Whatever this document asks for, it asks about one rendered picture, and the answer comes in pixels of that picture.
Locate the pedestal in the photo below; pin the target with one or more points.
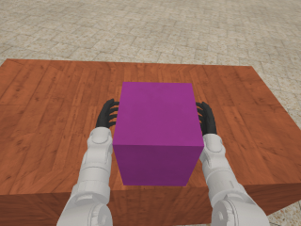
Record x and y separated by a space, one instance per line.
48 109

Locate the carton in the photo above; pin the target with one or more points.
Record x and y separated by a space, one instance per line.
157 139

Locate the left robot hand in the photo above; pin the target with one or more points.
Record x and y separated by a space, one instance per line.
105 117

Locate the robot right upper arm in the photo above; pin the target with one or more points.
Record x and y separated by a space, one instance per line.
227 212

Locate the right robot forearm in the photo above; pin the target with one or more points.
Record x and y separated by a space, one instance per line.
218 174

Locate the robot left upper arm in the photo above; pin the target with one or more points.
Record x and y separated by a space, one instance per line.
92 214

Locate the right robot hand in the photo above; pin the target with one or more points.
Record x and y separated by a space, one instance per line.
207 124

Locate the left robot forearm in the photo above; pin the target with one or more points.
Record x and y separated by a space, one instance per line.
93 180

